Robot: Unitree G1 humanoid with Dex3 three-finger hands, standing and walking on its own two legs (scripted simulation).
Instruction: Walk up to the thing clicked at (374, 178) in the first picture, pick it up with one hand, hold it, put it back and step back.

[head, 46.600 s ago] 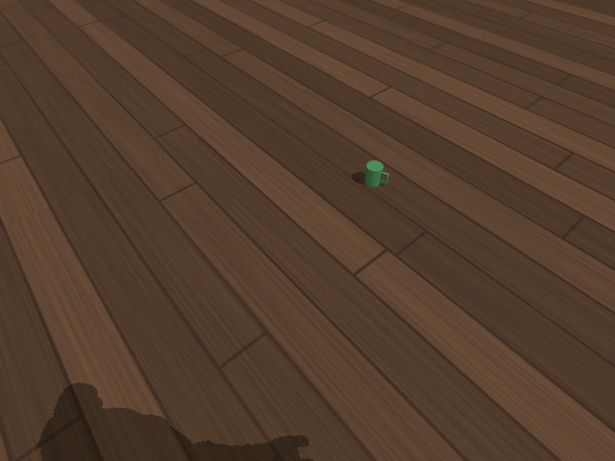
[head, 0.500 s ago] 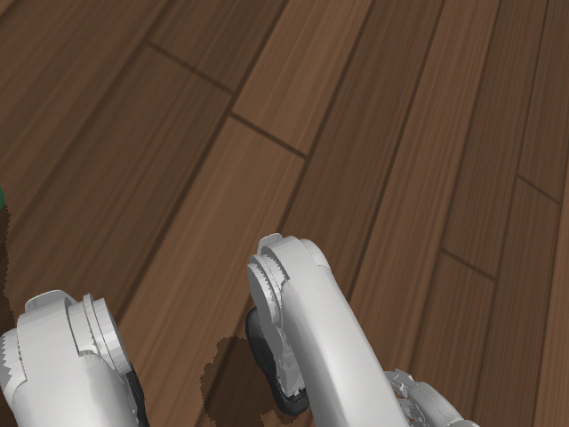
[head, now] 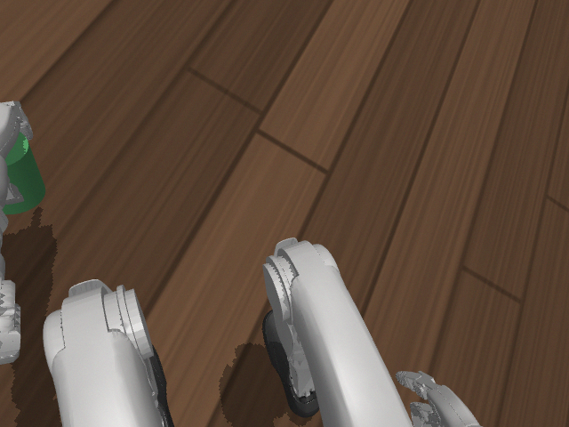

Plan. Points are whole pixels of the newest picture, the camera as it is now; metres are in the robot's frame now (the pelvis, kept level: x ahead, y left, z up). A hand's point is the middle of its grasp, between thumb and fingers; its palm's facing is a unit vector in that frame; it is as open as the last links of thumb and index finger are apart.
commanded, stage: lift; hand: left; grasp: from above
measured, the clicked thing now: (8, 162) +0.51 +0.30 -0.19
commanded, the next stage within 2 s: hold in 1.72 s
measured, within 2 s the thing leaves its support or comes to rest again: neither
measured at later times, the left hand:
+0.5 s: hand out of the picture +0.44 +0.31 -0.05, palm faces -0.45 -0.11 -0.89, open 10.4 cm
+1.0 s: hand out of the picture +0.35 +0.30 +0.15, palm faces -0.42 -0.15 -0.89, open 10.3 cm
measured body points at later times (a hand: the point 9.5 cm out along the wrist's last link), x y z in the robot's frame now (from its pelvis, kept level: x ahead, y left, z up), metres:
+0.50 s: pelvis -0.01 +0.00 +0.06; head +0.19 +0.07 +0.46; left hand +0.46 +0.31 +0.00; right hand +0.09 -0.26 -0.06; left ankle +0.09 +0.14 -0.31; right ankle +0.10 -0.12 -0.31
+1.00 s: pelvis +0.01 +0.01 +0.23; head +0.13 +0.05 +0.66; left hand +0.37 +0.31 +0.20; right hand +0.16 -0.24 +0.11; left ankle +0.09 +0.14 -0.31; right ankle +0.10 -0.12 -0.31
